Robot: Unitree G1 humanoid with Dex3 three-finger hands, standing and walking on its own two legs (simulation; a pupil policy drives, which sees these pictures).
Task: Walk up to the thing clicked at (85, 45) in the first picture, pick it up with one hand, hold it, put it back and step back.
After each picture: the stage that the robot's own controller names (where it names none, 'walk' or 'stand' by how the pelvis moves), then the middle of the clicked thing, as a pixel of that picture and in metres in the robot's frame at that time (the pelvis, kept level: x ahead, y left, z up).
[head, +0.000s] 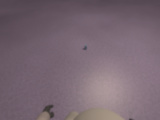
stand; (85, 47) +1.51 +0.16 -0.72
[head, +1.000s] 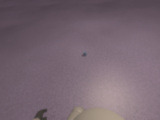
walk; (84, 53) +1.38 +0.26 -0.71
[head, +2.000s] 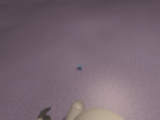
walk; (80, 67) +0.90 +0.29 -0.72
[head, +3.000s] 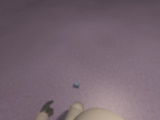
walk; (77, 85) +0.53 +0.24 -0.71
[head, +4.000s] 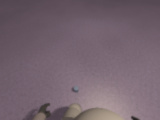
stand; (76, 89) +0.41 +0.19 -0.70
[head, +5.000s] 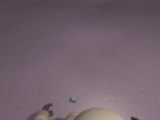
stand; (74, 99) +0.36 +0.20 -0.72
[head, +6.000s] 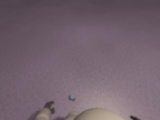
stand; (73, 97) +0.35 +0.22 -0.72
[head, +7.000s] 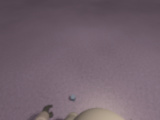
stand; (73, 97) +0.36 +0.21 -0.73
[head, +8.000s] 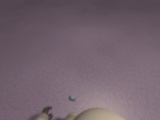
stand; (73, 97) +0.36 +0.21 -0.73
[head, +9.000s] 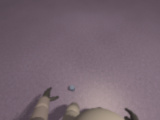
go down; (72, 88) +0.38 +0.21 -0.69
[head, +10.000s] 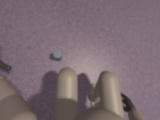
go down; (58, 56) +0.43 +0.25 -0.28
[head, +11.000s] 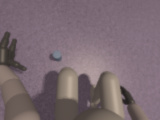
close in; (57, 56) +0.43 +0.26 -0.28
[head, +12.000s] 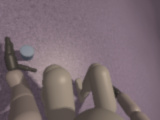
close in; (27, 53) +0.41 +0.29 -0.22
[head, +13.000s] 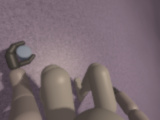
close; (24, 54) +0.40 +0.30 -0.22
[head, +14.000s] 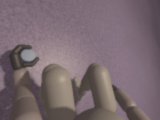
lift; (28, 57) +0.38 +0.28 -0.23
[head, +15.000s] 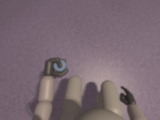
lift; (61, 68) +0.33 +0.22 -0.03
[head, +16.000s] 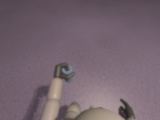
hold; (68, 74) +0.32 +0.17 +0.00
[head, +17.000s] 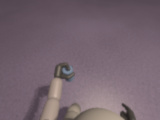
hold; (68, 73) +0.32 +0.17 +0.00
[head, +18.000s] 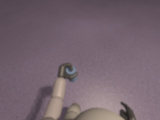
crouch; (71, 74) +0.33 +0.15 -0.01
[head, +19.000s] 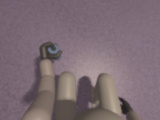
crouch; (55, 52) +0.45 +0.24 -0.10
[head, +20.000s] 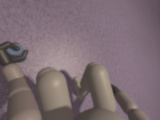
lower; (18, 53) +0.41 +0.31 -0.22
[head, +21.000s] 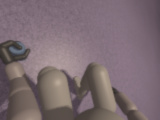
lower; (19, 52) +0.41 +0.31 -0.23
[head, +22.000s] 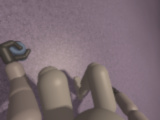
lower; (20, 52) +0.41 +0.31 -0.23
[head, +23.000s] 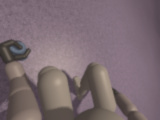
lower; (20, 51) +0.41 +0.31 -0.23
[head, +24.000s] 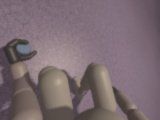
open; (24, 52) +0.41 +0.29 -0.23
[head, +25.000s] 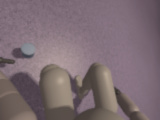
rise; (28, 51) +0.41 +0.29 -0.23
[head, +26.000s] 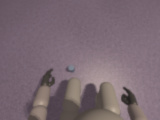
walk; (71, 68) +0.43 +0.21 -0.46
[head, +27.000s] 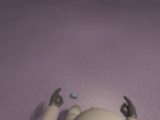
stand; (74, 95) +0.38 +0.18 -0.66
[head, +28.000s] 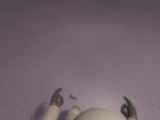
stand; (74, 95) +0.38 +0.19 -0.67
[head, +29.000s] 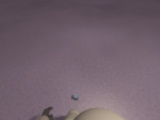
stand; (76, 96) +0.40 +0.17 -0.71
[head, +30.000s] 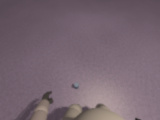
walk; (76, 85) +0.43 +0.14 -0.70
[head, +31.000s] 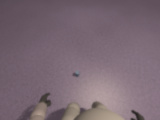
walk; (77, 73) +0.60 +0.16 -0.71
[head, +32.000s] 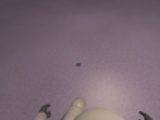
walk; (79, 63) +0.91 +0.29 -0.69
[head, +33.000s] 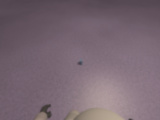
stand; (81, 62) +1.02 +0.20 -0.71
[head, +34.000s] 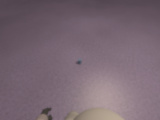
stand; (79, 61) +1.04 +0.22 -0.72
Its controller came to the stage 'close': yes
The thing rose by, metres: 0.71
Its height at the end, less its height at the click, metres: +0.00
